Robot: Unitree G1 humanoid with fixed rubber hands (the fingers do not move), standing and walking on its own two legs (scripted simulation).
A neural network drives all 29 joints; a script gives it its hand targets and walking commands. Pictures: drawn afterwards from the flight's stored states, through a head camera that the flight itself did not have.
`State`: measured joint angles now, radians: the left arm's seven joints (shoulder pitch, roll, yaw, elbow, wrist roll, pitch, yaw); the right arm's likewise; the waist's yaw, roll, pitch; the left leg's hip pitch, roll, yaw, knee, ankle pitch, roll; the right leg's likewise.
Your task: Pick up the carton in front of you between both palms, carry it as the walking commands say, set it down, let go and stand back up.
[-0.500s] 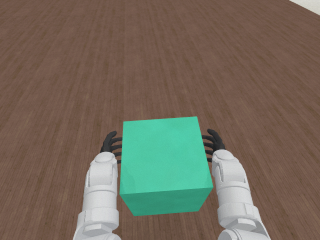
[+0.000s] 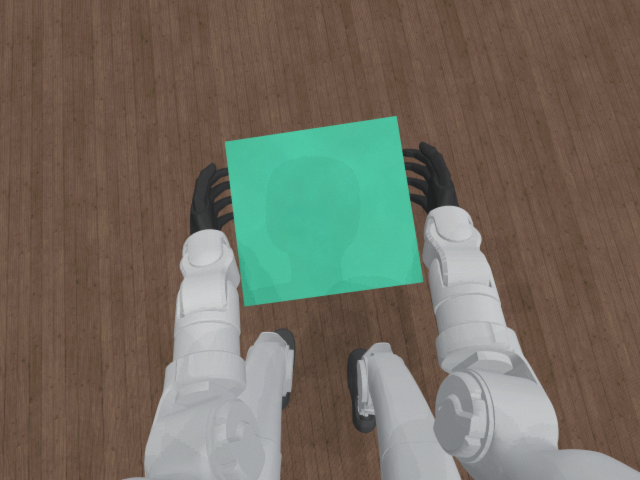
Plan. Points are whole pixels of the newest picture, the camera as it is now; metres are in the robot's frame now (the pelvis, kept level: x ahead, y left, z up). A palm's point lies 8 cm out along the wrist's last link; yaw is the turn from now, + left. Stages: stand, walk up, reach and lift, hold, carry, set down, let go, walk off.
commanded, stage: set down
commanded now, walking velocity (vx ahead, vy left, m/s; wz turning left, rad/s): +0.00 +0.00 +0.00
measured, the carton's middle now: (324, 222) +0.41 +0.02 -0.17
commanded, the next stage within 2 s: none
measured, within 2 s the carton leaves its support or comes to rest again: neither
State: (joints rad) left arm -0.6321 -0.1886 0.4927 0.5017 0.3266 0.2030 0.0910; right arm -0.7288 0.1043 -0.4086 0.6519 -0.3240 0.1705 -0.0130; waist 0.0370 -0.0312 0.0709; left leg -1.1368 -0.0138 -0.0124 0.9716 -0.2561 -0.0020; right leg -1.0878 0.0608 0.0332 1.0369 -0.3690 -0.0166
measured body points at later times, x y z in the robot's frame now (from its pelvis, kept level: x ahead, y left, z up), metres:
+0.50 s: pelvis +0.00 -0.01 -0.12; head +0.25 +0.00 +0.25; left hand +0.43 +0.19 -0.22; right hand +0.49 -0.10 -0.21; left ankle +0.10 +0.12 -0.66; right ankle +0.06 -0.10 -0.66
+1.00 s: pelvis -0.03 -0.01 -0.24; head +0.30 -0.01 +0.06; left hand +0.44 +0.21 -0.37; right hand +0.54 -0.07 -0.36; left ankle +0.10 +0.12 -0.66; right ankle +0.06 -0.11 -0.66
